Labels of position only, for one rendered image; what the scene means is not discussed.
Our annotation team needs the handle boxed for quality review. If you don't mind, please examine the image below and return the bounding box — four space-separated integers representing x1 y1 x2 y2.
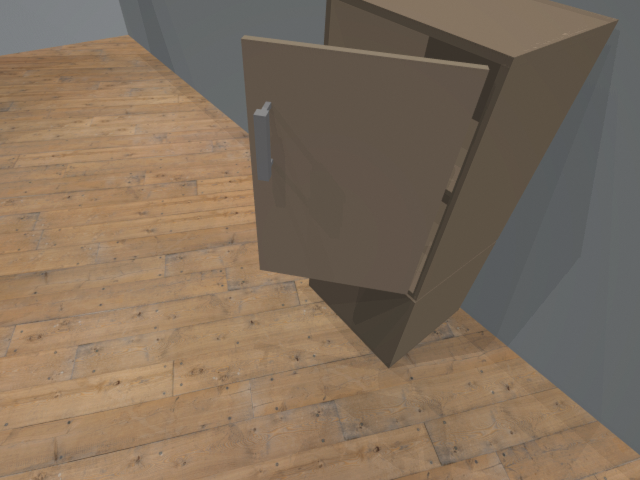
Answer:
253 101 273 181

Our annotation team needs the cupboard door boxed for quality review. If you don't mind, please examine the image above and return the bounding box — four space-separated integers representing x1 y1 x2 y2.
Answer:
241 35 489 295

